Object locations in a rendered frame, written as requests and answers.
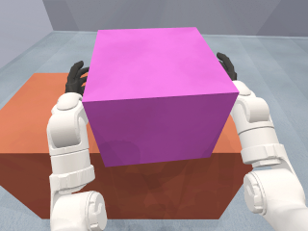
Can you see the left robot forearm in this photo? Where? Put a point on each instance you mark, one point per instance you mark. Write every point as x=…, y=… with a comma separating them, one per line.
x=68, y=145

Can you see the robot left upper arm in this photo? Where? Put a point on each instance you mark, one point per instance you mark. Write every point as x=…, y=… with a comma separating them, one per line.
x=82, y=211

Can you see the pedestal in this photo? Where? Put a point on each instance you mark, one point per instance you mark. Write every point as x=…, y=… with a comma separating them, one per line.
x=199, y=188

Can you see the left robot hand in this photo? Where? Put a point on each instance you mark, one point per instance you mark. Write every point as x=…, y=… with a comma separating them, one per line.
x=74, y=81

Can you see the carton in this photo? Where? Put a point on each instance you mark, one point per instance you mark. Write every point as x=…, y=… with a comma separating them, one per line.
x=156, y=95

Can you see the right robot hand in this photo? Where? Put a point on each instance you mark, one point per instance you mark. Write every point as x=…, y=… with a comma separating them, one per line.
x=227, y=65

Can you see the robot right upper arm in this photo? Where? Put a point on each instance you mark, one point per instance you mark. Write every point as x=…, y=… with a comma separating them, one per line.
x=276, y=195

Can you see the right robot forearm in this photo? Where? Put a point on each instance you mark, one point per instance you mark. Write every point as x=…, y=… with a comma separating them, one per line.
x=260, y=145

